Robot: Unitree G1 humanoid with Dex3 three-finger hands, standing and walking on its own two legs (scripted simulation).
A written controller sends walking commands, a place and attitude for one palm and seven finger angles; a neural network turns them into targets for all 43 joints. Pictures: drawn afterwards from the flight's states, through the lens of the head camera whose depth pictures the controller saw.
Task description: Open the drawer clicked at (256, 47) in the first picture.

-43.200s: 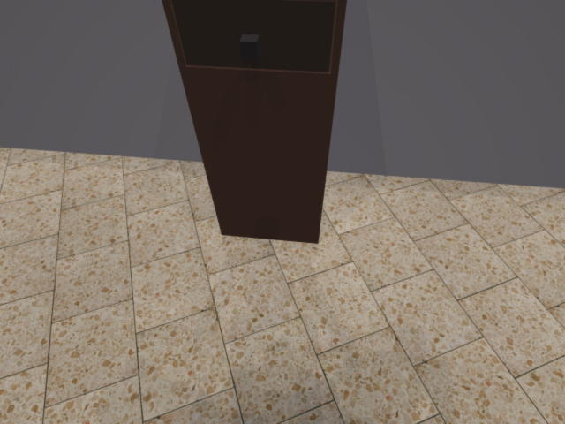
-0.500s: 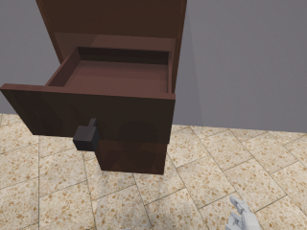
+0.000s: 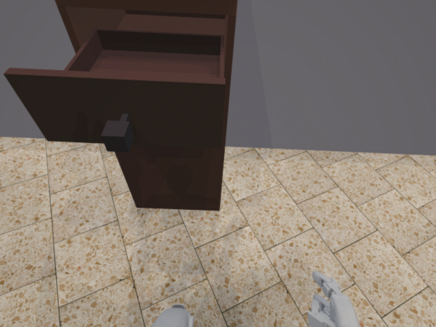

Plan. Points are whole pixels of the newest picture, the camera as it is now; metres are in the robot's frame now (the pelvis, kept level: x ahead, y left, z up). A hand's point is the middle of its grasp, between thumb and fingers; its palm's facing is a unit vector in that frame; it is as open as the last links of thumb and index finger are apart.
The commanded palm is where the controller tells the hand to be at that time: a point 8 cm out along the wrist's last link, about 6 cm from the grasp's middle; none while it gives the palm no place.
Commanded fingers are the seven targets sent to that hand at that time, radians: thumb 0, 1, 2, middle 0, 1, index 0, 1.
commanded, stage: stop stepping back and stand still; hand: left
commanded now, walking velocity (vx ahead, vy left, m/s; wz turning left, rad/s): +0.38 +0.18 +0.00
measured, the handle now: (121, 129) +0.44 +0.21 +0.12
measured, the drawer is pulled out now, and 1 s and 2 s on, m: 0.29 0.29 0.29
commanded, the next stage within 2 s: let the arm hang, fingers relaxed in 0.74 s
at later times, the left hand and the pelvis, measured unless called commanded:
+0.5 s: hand out of the picture +0.09 +0.22 +0.31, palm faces +0.57 -0.73 -0.37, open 7.4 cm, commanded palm +0.05 +0.28 +0.31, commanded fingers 0.00 0.90 0.90 -0.20 -0.30 -0.20 -0.30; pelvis -0.08 +0.00 +0.01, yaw +1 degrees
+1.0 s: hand (71, 303) +0.16 +0.25 -0.01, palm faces +0.17 -0.90 -0.40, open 7.4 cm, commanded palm none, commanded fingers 0.00 0.90 0.90 -0.20 -0.30 -0.20 -0.30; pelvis -0.05 +0.02 -0.01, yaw +5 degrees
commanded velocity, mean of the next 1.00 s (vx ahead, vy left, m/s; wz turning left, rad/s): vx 0.13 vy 0.01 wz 0.00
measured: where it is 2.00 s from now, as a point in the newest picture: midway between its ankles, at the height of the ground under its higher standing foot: outside the picture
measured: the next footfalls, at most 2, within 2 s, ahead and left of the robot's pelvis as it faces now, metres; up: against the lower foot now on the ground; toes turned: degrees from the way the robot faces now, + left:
left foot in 0.12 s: -0.03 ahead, +0.13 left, +0.00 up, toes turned +10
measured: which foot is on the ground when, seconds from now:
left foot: up 0.00-0.10, down 0.12-1.00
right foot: down 0.00-1.00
